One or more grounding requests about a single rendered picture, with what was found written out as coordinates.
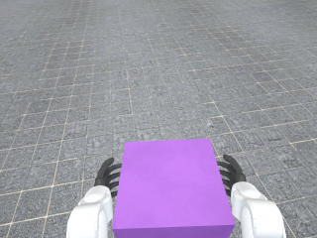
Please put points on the robot right forearm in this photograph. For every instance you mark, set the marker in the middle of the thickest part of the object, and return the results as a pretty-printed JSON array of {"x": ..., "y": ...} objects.
[{"x": 259, "y": 217}]

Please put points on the robot left forearm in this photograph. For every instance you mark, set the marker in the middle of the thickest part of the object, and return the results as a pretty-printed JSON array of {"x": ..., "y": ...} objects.
[{"x": 90, "y": 218}]

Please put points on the robot right hand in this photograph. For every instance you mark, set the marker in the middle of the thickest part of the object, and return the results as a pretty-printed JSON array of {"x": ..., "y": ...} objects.
[{"x": 234, "y": 175}]

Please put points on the carton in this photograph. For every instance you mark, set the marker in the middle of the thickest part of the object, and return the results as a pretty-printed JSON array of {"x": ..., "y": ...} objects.
[{"x": 171, "y": 189}]

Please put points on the robot left hand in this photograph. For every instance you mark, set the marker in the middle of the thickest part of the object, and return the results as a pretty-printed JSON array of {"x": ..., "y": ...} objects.
[{"x": 103, "y": 177}]

